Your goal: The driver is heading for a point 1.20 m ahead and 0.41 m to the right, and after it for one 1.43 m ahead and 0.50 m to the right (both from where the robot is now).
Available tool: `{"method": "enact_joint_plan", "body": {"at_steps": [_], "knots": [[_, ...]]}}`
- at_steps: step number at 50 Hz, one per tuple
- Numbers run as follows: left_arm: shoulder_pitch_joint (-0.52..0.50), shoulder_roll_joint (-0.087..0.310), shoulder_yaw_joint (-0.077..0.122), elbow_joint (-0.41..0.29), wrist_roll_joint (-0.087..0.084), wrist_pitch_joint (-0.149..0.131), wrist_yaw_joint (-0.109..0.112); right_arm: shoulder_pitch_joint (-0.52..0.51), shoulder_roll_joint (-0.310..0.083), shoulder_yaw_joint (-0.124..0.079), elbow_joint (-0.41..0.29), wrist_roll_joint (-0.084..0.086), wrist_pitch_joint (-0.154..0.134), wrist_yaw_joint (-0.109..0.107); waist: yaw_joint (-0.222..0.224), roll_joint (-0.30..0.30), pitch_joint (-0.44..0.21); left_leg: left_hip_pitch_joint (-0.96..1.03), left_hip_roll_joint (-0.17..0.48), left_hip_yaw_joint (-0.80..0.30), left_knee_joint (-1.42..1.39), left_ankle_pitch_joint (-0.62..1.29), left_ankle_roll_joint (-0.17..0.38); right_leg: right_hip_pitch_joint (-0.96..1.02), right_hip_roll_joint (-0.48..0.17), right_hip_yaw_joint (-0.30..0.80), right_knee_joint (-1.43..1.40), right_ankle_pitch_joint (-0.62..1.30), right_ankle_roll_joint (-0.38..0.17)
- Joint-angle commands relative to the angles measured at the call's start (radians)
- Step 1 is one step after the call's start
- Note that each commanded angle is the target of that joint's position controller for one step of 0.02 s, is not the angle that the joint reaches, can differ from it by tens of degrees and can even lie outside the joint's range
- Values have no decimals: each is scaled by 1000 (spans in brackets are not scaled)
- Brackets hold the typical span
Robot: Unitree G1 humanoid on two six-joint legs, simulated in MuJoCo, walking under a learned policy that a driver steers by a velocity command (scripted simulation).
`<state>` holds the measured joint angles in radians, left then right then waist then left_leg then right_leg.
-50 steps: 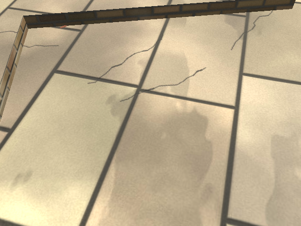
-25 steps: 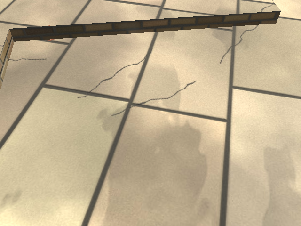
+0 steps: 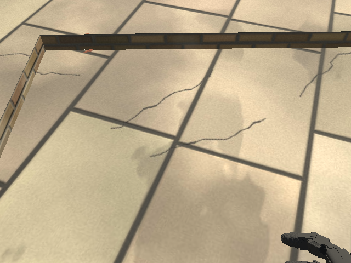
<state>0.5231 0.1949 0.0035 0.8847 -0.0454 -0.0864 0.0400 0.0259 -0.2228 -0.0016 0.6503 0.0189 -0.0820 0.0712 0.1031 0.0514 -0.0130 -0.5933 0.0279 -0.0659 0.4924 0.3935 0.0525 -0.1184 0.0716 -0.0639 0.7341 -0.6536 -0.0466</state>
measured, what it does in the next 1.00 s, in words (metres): goes down, turning right: left foot 0.12 m lower, then right foot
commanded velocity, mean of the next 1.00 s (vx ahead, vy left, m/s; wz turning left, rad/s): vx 0.50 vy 0.00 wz -0.50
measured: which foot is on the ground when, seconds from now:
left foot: up 0.00-0.06, down 0.08-0.58, up 0.60-1.00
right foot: down 0.00-0.10, up 0.12-0.56, down 0.58-1.00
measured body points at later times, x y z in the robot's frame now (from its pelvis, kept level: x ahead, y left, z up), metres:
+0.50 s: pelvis +0.27 -0.03 -0.07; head +0.29 -0.05 +0.38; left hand +0.53 +0.16 -0.15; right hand +0.23 -0.32 -0.21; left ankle +0.20 +0.11 -0.81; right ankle +0.39 -0.20 -0.77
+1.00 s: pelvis +0.51 -0.17 -0.07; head +0.53 -0.20 +0.38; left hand +0.69 +0.07 -0.17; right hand +0.61 -0.49 -0.15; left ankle +0.75 -0.13 -0.77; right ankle +0.39 -0.20 -0.81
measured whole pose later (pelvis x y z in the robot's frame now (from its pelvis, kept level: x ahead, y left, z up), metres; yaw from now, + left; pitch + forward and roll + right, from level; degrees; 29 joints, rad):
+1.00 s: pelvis +0.51 -0.17 -0.07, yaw -32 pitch +3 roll +0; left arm 0.37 0.27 0.08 0.76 -0.03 -0.05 0.02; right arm -0.04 -0.27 -0.05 0.74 0.00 -0.10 0.02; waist 0.09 0.04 0.02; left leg -0.59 0.01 -0.10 0.51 0.04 -0.03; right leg -0.09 0.12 0.18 0.38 -0.32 -0.09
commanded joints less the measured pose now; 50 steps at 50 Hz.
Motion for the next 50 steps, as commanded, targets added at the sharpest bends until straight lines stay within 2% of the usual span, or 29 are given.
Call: {"method": "enact_joint_plan", "body": {"at_steps": [1,2,4,5,6,7,8,9,10,11,12,13,15,18,24,26,27,28,29,30,31,32,33,34,35,38,43,46,50], "knots": [[10,135,58,-34,2,31,13,-102,-49,-19,-69,5,-10,14,-16,-70,114,93,12,-10,-129,2,8,-91,-203,261,-56,365,-118],[9,129,61,-37,9,42,14,-80,-58,-26,-55,5,-16,13,-26,-57,112,98,28,-18,-175,-36,9,-44,-206,286,6,426,-121],[2,134,73,-31,21,53,-2,189,-93,-59,37,-13,-25,-5,-151,-10,-19,469,21,52,-183,-31,33,-142,-133,231,339,541,-93],[8,107,72,-38,26,40,-18,370,-123,-71,91,-27,-22,-13,-211,51,-127,823,118,-27,-11,176,66,-423,-56,195,654,201,-54],[169,42,42,-26,-3,26,-29,446,-151,-74,104,-36,-25,-17,-195,189,-323,1179,337,-224,242,311,189,-711,-21,270,985,-165,-16],[151,118,42,-74,-20,8,-34,495,-208,-102,133,5,-10,-18,-227,205,-431,1218,423,-431,135,-82,293,-836,-69,280,1049,-96,11],[32,130,46,-127,-47,1,-28,473,-244,-117,164,7,5,-31,-219,149,-356,1111,455,-557,-61,-635,334,-959,-104,214,1070,43,30],[-137,190,73,-154,-34,-2,0,297,-149,-87,105,-25,1,-55,-197,-79,-213,846,418,-491,-205,-768,284,-906,-137,201,898,294,30],[-147,195,78,-158,-12,14,14,189,-119,-73,102,-37,-13,-62,-135,-54,-138,661,424,-498,-236,-711,290,-821,-162,204,865,366,47],[-119,172,81,-141,12,32,16,122,-84,-60,108,-42,-26,-60,-73,-76,-60,472,378,-417,-266,-598,262,-715,-196,245,776,406,70],[-108,136,85,-138,20,49,11,85,-81,-63,129,-32,-25,-53,-34,-28,23,330,302,-254,-294,-554,207,-645,-216,244,651,408,81],[-111,110,83,-142,19,56,8,70,-92,-69,143,-37,-28,-50,-26,22,49,246,250,-138,-321,-502,176,-582,-222,223,559,409,90],[-178,111,85,-168,25,54,0,111,-119,-81,170,-41,-35,-58,-49,28,46,252,221,-26,-328,-343,166,-561,-226,202,401,504,90],[-279,71,67,-187,25,46,-27,154,-153,-97,185,-25,-27,-78,-92,-6,21,354,212,63,-327,-303,153,-546,-217,159,154,664,49],[-494,109,70,-268,22,52,-67,242,-208,-119,218,5,11,-87,-160,-18,66,584,259,136,-305,-393,96,-589,-182,84,-57,602,-8],[-503,127,78,-284,26,56,-77,238,-235,-129,220,14,24,-87,-146,0,54,626,267,174,-233,-269,70,-531,-148,40,-88,499,-36],[-462,146,89,-280,28,57,-79,219,-249,-132,215,17,30,-89,-113,14,20,623,259,205,-148,-99,53,-436,-110,2,-104,455,-54],[-341,179,110,-246,30,58,-79,198,-246,-129,211,17,36,-91,-43,1,-46,589,223,251,26,39,27,-258,-58,-36,-157,479,-81],[-141,254,149,-186,24,61,-69,210,-214,-116,201,1,37,-94,37,-53,-143,419,174,279,294,-6,-12,53,-42,17,-160,506,-125],[-86,393,177,-179,11,58,-57,257,-112,-79,142,-42,19,-85,-11,-324,-201,-36,25,272,700,-689,-87,396,-305,531,-245,418,-283],[-55,370,159,-220,20,47,-60,210,-134,-72,123,-21,-26,-69,17,-313,-375,-220,-68,23,881,-973,-86,538,-408,910,-428,282,-380],[-87,305,138,-218,34,37,-62,132,-199,-91,108,21,-51,-56,32,-220,-279,-328,-12,-18,908,-890,-61,503,-392,789,-443,313,-324],[-145,268,128,-226,31,31,-58,110,-188,-84,108,20,-62,-57,4,-164,-192,-311,31,-12,830,-805,-42,372,-353,655,-431,399,-288],[-228,236,117,-240,30,30,-55,102,-187,-87,118,-7,-63,-67,-42,-93,-125,-232,68,-12,735,-746,-44,219,-315,551,-432,527,-258],[-283,206,106,-254,36,27,-54,108,-198,-97,124,-22,-51,-73,-83,-95,-93,-142,93,-16,660,-712,-47,100,-283,480,-448,643,-241],[-295,215,108,-257,29,18,-41,109,-166,-96,110,-26,-17,-73,-118,-88,-71,-54,74,2,536,-643,-80,-28,-241,408,-491,761,-243],[-218,238,118,-221,21,22,-21,-61,-112,-75,58,-26,-15,-69,-66,-114,-8,-7,7,8,177,-361,-103,-93,-170,332,-498,695,-186],[-172,235,120,-193,18,25,-22,-138,-118,-71,25,-14,-22,-59,-36,-133,18,40,-17,-2,67,-289,-90,-95,-177,372,-488,612,-165],[-129,226,120,-167,16,34,-14,-176,-146,-76,-4,-10,-44,-44,-27,-136,25,49,-35,-25,-23,-382,-67,22,-208,473,-385,604,-162]]}}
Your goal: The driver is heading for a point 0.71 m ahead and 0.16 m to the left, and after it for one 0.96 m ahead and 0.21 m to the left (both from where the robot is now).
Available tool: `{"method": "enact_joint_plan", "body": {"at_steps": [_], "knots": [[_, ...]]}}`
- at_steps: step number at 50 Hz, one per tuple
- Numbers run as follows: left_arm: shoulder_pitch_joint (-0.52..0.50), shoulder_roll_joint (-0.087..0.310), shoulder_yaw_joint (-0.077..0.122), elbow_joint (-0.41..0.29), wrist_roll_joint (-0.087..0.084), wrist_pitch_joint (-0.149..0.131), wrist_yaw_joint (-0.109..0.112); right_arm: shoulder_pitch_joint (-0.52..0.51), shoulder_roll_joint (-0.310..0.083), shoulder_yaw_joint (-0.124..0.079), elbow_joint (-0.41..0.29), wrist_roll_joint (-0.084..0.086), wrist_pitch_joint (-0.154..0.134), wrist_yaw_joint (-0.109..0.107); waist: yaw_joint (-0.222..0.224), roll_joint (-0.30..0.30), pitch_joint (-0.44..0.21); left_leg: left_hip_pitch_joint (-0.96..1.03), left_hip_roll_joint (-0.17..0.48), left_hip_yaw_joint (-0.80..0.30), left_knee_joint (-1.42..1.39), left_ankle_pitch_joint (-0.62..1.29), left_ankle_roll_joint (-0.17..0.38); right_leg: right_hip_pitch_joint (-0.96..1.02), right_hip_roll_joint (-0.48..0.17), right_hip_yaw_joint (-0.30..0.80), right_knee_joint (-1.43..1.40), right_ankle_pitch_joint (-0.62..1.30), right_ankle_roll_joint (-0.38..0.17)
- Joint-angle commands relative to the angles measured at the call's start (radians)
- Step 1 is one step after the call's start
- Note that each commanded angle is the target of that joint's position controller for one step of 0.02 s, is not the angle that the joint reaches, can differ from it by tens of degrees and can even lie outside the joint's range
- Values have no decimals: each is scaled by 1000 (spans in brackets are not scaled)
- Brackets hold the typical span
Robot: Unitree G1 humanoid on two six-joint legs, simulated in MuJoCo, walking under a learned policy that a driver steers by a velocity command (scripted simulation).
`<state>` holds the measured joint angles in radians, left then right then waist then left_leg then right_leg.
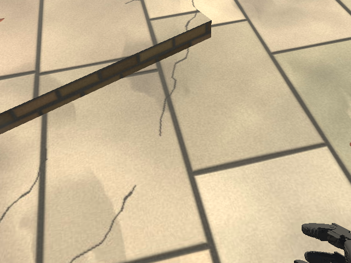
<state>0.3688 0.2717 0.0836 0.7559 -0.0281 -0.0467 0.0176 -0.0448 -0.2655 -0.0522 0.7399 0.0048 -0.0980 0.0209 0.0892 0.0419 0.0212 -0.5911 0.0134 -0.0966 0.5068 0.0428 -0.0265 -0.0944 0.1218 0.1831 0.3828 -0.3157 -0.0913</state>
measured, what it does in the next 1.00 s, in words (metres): walks ahead: left foot, then right foot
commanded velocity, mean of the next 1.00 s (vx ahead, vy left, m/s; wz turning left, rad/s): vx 0.50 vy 0.00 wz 0.13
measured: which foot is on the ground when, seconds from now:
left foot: up 0.00-0.06, down 0.08-0.56, up 0.58-1.00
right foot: down 0.00-0.10, up 0.12-0.54, down 0.56-1.00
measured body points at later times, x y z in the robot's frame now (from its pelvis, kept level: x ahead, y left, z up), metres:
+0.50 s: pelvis +0.27 +0.00 +0.00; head +0.31 -0.01 +0.45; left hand +0.55 +0.19 -0.07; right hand +0.22 -0.28 -0.13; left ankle +0.19 +0.13 -0.74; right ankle +0.42 -0.16 -0.72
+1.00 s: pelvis +0.52 -0.01 -0.01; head +0.55 +0.01 +0.44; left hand +0.48 +0.28 -0.14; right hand +0.79 -0.20 -0.09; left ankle +0.65 +0.15 -0.71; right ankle +0.42 -0.15 -0.74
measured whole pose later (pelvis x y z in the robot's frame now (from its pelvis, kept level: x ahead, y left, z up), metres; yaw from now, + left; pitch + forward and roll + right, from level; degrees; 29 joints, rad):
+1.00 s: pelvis +0.52 -0.01 -0.01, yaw +13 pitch +1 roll -3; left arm 0.32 0.30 0.09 0.87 -0.02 -0.07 0.01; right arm 0.07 -0.28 -0.06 0.69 0.02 -0.01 0.05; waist 0.09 0.04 0.04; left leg -0.61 0.08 0.01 0.66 -0.07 0.05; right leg 0.08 -0.01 -0.25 0.25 -0.34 0.04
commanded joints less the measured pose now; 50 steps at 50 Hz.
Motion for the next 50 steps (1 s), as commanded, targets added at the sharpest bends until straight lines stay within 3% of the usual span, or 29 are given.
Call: {"method": "enact_joint_plan", "body": {"at_steps": [1,3,4,5,6,7,8,9,10,11,13,17,19,22,25,26,27,28,29,30,31,32,34,36,38,43,48,50], "knots": [[20,154,42,-38,1,-2,11,-90,-113,-30,-93,5,-33,8,-24,-145,-15,79,-26,10,-45,-74,22,13,-264,247,-6,296,-112],[-5,131,33,-41,5,3,11,47,-137,-44,-54,0,-45,5,-91,-166,-72,271,-39,54,-96,-74,67,11,-229,224,98,458,-84],[-26,94,18,-54,13,-1,5,183,-172,-59,-30,-17,-50,0,-155,-146,-179,505,45,-9,-57,-59,124,-67,-185,173,272,494,-52],[51,46,1,-67,11,-8,2,346,-244,-80,-11,-34,-45,-8,-177,22,-336,878,247,-310,-46,-122,257,-344,-71,62,593,269,25],[146,50,-8,-51,-8,-14,4,415,-229,-82,38,-8,-32,3,-159,272,-395,1012,393,-668,-157,-338,369,-579,-15,10,839,-254,67],[83,135,8,-47,-15,-17,4,365,-150,-60,22,16,-25,4,-175,147,-252,912,363,-638,-202,-504,332,-678,-76,45,918,-220,68],[-21,153,12,-64,-8,-18,2,304,-113,-49,8,10,-14,1,-178,65,-137,782,319,-496,-219,-488,289,-690,-112,9,930,-138,68],[-91,140,10,-85,6,-22,2,258,-99,-40,8,0,-8,0,-156,11,-48,646,279,-398,-251,-390,271,-678,-141,-20,879,-80,66],[-119,131,13,-94,19,-25,0,238,-81,-32,11,-8,-8,-1,-133,8,-21,568,247,-330,-272,-294,258,-644,-175,-30,817,-37,63],[-107,109,10,-95,18,-25,-4,232,-76,-26,15,-14,-9,-1,-110,21,-16,517,220,-279,-293,-224,249,-598,-194,-45,776,-18,61],[-100,68,-2,-96,17,-25,-10,245,-83,-27,33,-3,-12,1,-95,48,-22,479,205,-213,-323,-119,261,-574,-215,-82,690,-10,70],[-241,29,-27,-141,31,-35,-15,287,-148,-43,57,15,-5,-9,-127,29,-6,432,169,-98,-362,-3,256,-532,-223,-136,412,176,96],[-307,25,-32,-153,25,-43,-22,323,-165,-46,68,24,4,-12,-147,27,2,401,142,-62,-353,-1,238,-452,-188,-153,277,287,110],[-381,50,-26,-171,13,-52,-35,393,-175,-46,91,32,16,-15,-168,33,9,435,167,-95,-317,-34,224,-397,-157,-145,173,342,115],[-363,93,-9,-170,10,-63,-41,409,-190,-50,99,33,31,-23,-126,50,-4,474,197,-149,-239,-65,190,-294,-147,-133,92,284,87],[-296,115,4,-150,12,-64,-37,406,-187,-49,99,30,33,-25,-84,47,-34,458,177,-136,-170,-9,169,-183,-141,-144,62,267,66],[-179,156,24,-121,21,-66,-28,406,-159,-39,94,22,32,-24,-25,30,-108,402,122,-100,-18,31,139,2,-169,-129,62,256,35],[-3,232,44,-102,40,-64,-16,393,-89,-13,58,-4,28,-24,48,-93,-265,224,45,-35,293,-188,94,280,-366,54,100,271,-30],[44,285,54,-75,44,-48,-22,521,-16,10,37,21,13,-25,-5,-377,-390,-79,-47,38,591,-629,49,500,-573,443,1,81,-171],[34,189,34,-76,36,-45,-26,487,-119,-16,56,43,11,-28,19,-270,-319,-182,2,-29,724,-613,44,432,-541,493,-57,-85,-167],[-24,140,16,-78,28,-47,-25,406,-160,-30,37,46,14,-29,18,-209,-189,-218,36,-23,747,-521,49,320,-502,339,-76,-62,-129],[-91,112,4,-77,32,-49,-27,372,-149,-32,35,38,20,-32,-14,-159,-128,-180,69,-7,726,-443,43,204,-456,229,-104,29,-106],[-170,72,-6,-66,41,-56,-31,360,-117,-36,28,26,39,-29,-67,-169,-47,-109,110,-9,661,-361,37,46,-400,78,-170,158,-88],[-189,78,1,-48,39,-68,-30,350,-77,-31,13,27,59,-23,-89,-155,-23,-82,120,0,630,-319,29,-15,-395,-7,-217,248,-96],[-187,100,10,-29,40,-75,-24,316,-67,-30,-9,21,71,-21,-97,-123,-5,-108,124,-6,567,-255,19,-24,-402,-77,-243,314,-104],[-161,149,25,9,34,-66,-10,184,-51,-16,-56,17,67,11,-60,-92,30,-66,109,46,293,-24,27,-11,-378,-251,-261,362,-81],[-94,197,42,54,9,-42,-7,51,-73,-15,-125,16,72,33,-26,-83,71,-72,86,107,157,-94,74,121,-418,-321,-210,403,-48],[-97,226,50,59,0,-29,-5,63,-96,-26,-141,12,75,38,-52,-106,42,1,39,158,136,-195,110,165,-422,-354,-108,662,-27]]}}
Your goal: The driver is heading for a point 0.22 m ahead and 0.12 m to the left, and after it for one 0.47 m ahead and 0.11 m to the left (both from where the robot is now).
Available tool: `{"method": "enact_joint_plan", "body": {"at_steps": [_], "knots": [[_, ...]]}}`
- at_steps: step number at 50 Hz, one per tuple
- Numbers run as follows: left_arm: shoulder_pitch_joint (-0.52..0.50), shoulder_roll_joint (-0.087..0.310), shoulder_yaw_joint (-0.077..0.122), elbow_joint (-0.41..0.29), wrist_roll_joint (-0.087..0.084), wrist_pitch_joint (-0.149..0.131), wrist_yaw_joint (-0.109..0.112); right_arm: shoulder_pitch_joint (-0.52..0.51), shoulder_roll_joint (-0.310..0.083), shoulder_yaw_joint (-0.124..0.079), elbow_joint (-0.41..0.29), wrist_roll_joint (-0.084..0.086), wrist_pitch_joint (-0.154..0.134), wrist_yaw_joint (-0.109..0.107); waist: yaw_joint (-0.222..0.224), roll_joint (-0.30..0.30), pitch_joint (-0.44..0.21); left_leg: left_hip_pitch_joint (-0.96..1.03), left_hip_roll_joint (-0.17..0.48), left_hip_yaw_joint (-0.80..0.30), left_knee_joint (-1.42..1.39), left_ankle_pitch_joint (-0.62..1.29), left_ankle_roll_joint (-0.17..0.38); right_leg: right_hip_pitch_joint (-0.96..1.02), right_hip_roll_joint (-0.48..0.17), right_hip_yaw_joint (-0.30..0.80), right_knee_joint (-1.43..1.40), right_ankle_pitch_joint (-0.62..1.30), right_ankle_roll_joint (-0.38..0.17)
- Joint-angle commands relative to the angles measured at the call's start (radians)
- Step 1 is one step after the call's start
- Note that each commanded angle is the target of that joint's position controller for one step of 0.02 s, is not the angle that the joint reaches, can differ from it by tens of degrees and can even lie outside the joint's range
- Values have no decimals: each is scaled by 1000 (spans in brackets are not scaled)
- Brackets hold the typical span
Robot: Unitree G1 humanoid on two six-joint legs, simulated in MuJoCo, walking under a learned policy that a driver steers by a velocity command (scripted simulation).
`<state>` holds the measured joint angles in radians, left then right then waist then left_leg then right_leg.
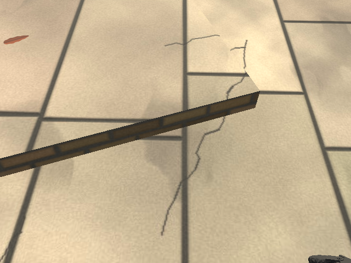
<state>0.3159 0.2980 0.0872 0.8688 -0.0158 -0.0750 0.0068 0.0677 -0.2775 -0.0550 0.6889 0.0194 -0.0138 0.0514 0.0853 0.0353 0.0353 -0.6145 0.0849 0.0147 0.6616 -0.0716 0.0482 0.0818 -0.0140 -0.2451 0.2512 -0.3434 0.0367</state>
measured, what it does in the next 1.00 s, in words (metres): walks ahead, turning left: left foot, then right foot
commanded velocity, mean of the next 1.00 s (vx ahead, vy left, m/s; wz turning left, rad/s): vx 0.13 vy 0.00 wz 0.50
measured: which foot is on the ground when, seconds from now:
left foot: up 0.00-0.04, down 0.06-0.56, up 0.58-0.92, down 0.94-1.00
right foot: down 0.00-0.06, up 0.08-0.54, down 0.56-1.00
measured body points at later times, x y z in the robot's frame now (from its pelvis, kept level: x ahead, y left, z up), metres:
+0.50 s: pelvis +0.19 +0.03 +0.01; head +0.22 +0.05 +0.45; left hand +0.31 +0.34 -0.09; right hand +0.39 -0.22 -0.09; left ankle +0.16 +0.11 -0.73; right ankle +0.32 -0.09 -0.71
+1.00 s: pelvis +0.21 +0.05 +0.00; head +0.23 +0.08 +0.45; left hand +0.18 +0.35 -0.12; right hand +0.48 -0.11 -0.09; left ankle +0.16 +0.14 -0.73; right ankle +0.31 -0.07 -0.72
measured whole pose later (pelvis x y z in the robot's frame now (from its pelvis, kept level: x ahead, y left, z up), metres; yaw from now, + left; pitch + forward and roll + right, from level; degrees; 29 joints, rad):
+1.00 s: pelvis +0.21 +0.05 +0.00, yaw +30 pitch +0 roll +0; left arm 0.16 0.30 0.05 0.79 0.01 0.01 0.01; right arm 0.18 -0.26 -0.04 0.66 -0.02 0.06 -0.01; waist 0.03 -0.04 0.05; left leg -0.25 -0.02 -0.03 0.52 -0.28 0.02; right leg -0.33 -0.06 -0.01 0.60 -0.37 0.05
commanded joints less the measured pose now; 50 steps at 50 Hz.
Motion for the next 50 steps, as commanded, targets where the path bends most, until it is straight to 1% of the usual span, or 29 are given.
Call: {"method": "enact_joint_plan", "body": {"at_steps": [1,2,3,4,5,6,7,8,9,12,15,19,25,27,28,29,30,31,32,33,35,39,42,45,46,47,48,49,50], "knots": [[-49,215,51,-54,-18,7,8,4,-106,-37,-84,-3,-5,6,-85,-115,-16,116,-74,83,-22,-129,57,-6,-279,54,126,866,-143],[-70,214,49,-60,-22,18,11,141,-145,-63,-50,-3,-3,1,-168,-101,-81,296,-128,111,-86,-89,86,-45,-241,21,326,987,-114],[-55,185,36,-70,-10,17,16,302,-221,-99,-8,-5,4,-16,-236,-47,-171,579,-123,39,-120,36,124,-221,-193,11,597,849,-61],[17,50,-5,-129,44,1,9,301,-351,-119,-12,-7,5,-35,-137,246,-241,923,159,-450,-143,227,287,-681,-15,28,992,-71,25],[0,92,-13,-131,26,-30,-1,298,-316,-100,-69,-17,-9,-28,-173,181,-460,1005,296,-792,-269,279,412,-769,63,284,1185,-330,35],[-93,152,4,-152,-11,-40,-6,261,-251,-80,-69,-20,-20,-20,-193,73,-380,946,257,-628,-272,385,359,-826,5,340,1189,-257,17],[-126,135,-4,-162,-9,-44,0,222,-211,-72,-64,-7,-28,-21,-165,27,-264,815,200,-483,-259,429,312,-832,-32,323,1111,-181,4],[-131,133,-2,-151,13,-39,13,165,-182,-65,-67,2,-27,-26,-128,-27,-188,683,155,-401,-269,439,268,-803,-67,318,1031,-122,8],[-124,150,7,-150,24,-27,19,126,-161,-57,-80,-5,-25,-33,-95,-11,-162,571,131,-357,-292,472,253,-733,-85,323,983,-86,9],[-92,116,1,-153,29,10,23,97,-180,-62,-93,-24,-20,-44,-49,0,-158,418,102,-303,-321,592,254,-638,-62,310,877,-38,32],[-137,88,-10,-168,34,24,28,112,-199,-69,-83,-11,-4,-66,-57,18,-171,391,66,-276,-308,562,227,-634,-29,310,725,66,55],[-236,85,-16,-193,23,35,17,124,-197,-68,-79,-3,27,-86,-90,55,-167,390,34,-314,-289,349,174,-603,9,331,550,190,63],[-276,112,-4,-218,17,21,2,118,-183,-63,-90,-2,48,-88,-95,114,-131,453,29,-476,-199,213,146,-526,51,362,321,113,31],[-216,126,6,-203,22,7,2,84,-161,-54,-108,3,50,-92,-54,107,-133,413,-30,-475,-122,131,89,-357,8,361,114,324,-11],[-190,188,19,-210,38,9,9,130,-110,-39,-117,-13,48,-91,-79,-32,-193,318,-100,-386,41,-129,37,-194,-185,505,124,546,-85],[-192,233,28,-201,65,25,12,215,-100,-37,-128,-5,45,-91,-138,-294,-179,93,-254,-222,227,-611,-30,-85,-373,744,124,820,-275],[-164,180,21,-204,49,30,11,240,-193,-58,-112,-17,39,-88,-111,-278,-203,20,-190,-187,445,-637,-82,-81,-443,830,116,790,-355],[-182,127,6,-218,41,33,14,217,-239,-77,-92,-3,46,-86,-99,-192,-178,10,-156,-184,542,-559,-104,-112,-382,709,132,726,-325],[-215,103,0,-223,36,40,16,205,-228,-81,-77,2,60,-89,-107,-143,-151,6,-138,-167,574,-494,-123,-145,-310,601,137,642,-275],[-239,95,-3,-228,25,47,19,191,-211,-78,-81,2,73,-90,-106,-141,-126,-3,-123,-156,582,-448,-135,-175,-277,544,126,568,-250],[-244,111,-2,-221,32,61,24,162,-147,-59,-99,6,82,-83,-100,-167,-96,44,-116,-97,515,-387,-145,-242,-217,444,90,531,-239],[-228,140,9,-205,30,73,23,116,-96,-34,-123,-8,71,-78,-73,-212,-147,162,-96,-54,267,-388,-138,-211,-229,389,96,577,-267],[-217,163,14,-189,16,77,13,112,-108,-31,-118,-10,69,-69,-59,-234,-158,261,-92,-28,95,-340,-119,-214,-251,395,102,538,-274],[-222,157,4,-167,-6,81,8,173,-102,-31,-79,-14,67,-57,-99,-213,-133,427,-116,16,-213,-140,-65,-283,-225,373,150,403,-225],[-172,132,-5,-142,-8,77,5,171,-120,-33,-79,-20,67,-57,-96,-178,-124,518,-98,-22,-300,-61,-32,-350,-198,353,174,307,-162],[-141,74,-26,-141,22,69,-4,179,-177,-40,-91,-30,68,-67,-69,0,-156,626,68,-227,-333,98,20,-449,-122,271,319,122,-68],[-145,30,-39,-165,42,60,-4,109,-206,-37,-104,-48,67,-66,-33,203,-122,504,218,-365,-338,126,148,-507,-32,204,344,-120,0],[-216,92,-27,-166,38,63,5,87,-150,-26,-112,-60,51,-62,-95,156,-99,421,203,-366,-367,2,192,-457,-49,252,427,-156,22],[-227,104,-19,-164,27,65,6,66,-120,-14,-98,-63,36,-60,-82,145,-76,414,164,-330,-369,-36,169,-460,-50,265,445,-126,22]]}}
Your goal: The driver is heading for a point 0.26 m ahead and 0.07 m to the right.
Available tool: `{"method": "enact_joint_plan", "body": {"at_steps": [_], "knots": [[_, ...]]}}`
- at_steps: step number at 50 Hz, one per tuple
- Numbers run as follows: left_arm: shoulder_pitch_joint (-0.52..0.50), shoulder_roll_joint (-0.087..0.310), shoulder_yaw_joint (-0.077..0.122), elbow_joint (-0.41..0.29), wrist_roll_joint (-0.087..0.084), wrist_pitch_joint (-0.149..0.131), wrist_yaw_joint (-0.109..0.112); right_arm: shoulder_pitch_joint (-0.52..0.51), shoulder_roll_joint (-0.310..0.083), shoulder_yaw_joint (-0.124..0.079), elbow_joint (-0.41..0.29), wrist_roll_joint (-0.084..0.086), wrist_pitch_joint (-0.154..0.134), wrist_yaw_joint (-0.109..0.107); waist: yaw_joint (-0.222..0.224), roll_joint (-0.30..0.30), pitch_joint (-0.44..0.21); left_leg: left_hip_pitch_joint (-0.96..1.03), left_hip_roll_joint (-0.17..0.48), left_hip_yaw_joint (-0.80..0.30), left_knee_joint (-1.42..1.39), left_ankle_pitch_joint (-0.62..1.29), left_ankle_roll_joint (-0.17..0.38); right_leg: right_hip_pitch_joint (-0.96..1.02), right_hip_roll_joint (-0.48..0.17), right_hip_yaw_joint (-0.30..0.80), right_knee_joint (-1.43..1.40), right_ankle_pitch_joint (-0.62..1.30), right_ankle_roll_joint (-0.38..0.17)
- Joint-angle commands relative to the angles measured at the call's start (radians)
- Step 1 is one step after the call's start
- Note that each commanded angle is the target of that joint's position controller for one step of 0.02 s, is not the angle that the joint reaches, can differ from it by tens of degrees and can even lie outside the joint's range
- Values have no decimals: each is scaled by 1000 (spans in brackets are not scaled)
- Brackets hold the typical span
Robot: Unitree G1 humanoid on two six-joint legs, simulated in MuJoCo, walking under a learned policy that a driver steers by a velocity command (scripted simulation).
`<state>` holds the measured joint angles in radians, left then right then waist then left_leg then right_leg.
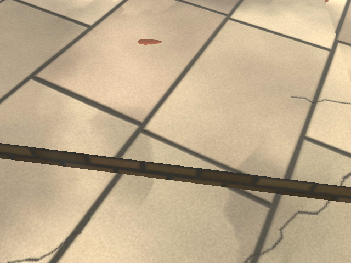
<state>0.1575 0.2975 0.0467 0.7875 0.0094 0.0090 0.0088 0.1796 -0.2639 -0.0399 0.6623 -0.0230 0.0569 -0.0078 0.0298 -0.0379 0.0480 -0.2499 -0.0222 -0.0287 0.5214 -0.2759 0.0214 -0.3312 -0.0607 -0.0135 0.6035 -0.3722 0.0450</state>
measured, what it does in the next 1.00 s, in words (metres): stands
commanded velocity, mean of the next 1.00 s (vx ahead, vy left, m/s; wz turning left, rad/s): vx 0.00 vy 0.00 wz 0.04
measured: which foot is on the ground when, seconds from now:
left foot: down 0.00-1.00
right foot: down 0.00-1.00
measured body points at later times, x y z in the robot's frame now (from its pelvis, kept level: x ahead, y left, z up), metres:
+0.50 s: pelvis +0.00 +0.00 +0.00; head +0.01 +0.00 +0.45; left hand +0.09 +0.27 -0.13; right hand +0.12 -0.26 -0.12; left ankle +0.00 +0.11 -0.74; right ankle +0.00 -0.14 -0.74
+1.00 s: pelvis +0.00 +0.00 +0.00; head +0.01 +0.00 +0.45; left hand +0.05 +0.26 -0.14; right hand +0.07 -0.26 -0.14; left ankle +0.00 +0.11 -0.74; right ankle +0.00 -0.14 -0.74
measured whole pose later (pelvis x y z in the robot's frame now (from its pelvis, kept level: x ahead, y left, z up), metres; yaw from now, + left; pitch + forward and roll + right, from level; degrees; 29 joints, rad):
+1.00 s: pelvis +0.00 +0.00 +0.00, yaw +0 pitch -2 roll +0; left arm 0.20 0.24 0.02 1.06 0.00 0.00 0.04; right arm 0.19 -0.23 -0.02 1.03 0.00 0.00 -0.03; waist 0.01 0.00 0.04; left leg -0.19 -0.02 -0.03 0.48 -0.27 0.01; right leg -0.18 -0.03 0.01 0.47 -0.26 0.03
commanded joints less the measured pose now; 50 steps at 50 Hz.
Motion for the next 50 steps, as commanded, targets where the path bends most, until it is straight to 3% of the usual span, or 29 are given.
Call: {"method": "enact_joint_plan", "body": {"at_steps": [1,2,5,7,9,10,11,12,14,26,50], "knots": [[-57,98,23,-64,0,-15,9,-61,-137,-29,-62,-14,-47,-2,-23,221,-80,61,237,-252,-219,174,170,-50,0,35,90,-77,17],[-46,106,26,-55,5,-11,12,-70,-133,-27,-55,-5,-56,-3,-26,234,-72,75,233,-242,-206,245,160,-54,-7,49,95,-61,26],[0,76,16,-28,-3,-13,4,-72,-107,-16,-28,4,-60,-6,-9,188,-104,97,213,-197,-147,472,161,19,-6,43,46,-20,39],[14,64,9,-10,-2,-17,0,-76,-97,-12,-11,15,-55,-4,4,156,-112,96,182,-171,-119,455,132,112,1,29,-136,186,34],[11,110,11,-12,9,-14,0,-31,-94,-12,13,7,-59,1,-22,97,-110,68,123,-152,-111,230,71,193,-40,71,-190,423,11],[6,167,26,8,-2,-12,1,5,-103,-17,15,3,-58,5,-63,7,-79,39,86,-126,-136,167,53,171,-30,51,-143,361,-18],[4,126,22,12,-5,-12,-2,-27,-106,-14,24,2,-56,3,-26,12,-66,60,70,-102,-120,130,36,131,-16,48,-161,274,-32],[3,101,15,23,1,-14,-3,-51,-106,-16,26,7,-54,0,-20,16,-53,58,66,-92,-108,117,33,121,-13,52,-179,250,-29],[-8,91,10,37,5,-21,1,-60,-93,-15,33,8,-47,-7,-22,2,-50,54,66,-89,-105,148,35,128,-12,54,-192,269,-20],[12,86,2,131,-1,-24,23,-27,-88,-19,152,13,-52,-17,-14,49,-43,54,51,-66,-118,156,18,143,2,42,-193,226,-22],[69,48,-11,253,-5,-15,37,24,-73,1,343,21,-61,-27,-21,40,-19,50,38,-36,-131,158,12,134,26,25,-200,228,-25]]}}
Velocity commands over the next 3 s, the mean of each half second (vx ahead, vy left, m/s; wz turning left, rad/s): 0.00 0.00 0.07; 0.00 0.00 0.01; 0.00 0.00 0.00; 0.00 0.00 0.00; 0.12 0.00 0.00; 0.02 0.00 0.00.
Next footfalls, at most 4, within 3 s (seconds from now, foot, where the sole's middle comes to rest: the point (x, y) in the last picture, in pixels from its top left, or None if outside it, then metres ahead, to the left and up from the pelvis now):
2.44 left None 0.10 0.08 -0.77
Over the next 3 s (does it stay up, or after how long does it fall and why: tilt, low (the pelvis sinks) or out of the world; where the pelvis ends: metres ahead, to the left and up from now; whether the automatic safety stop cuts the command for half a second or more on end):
stays up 0.07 -0.02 0.00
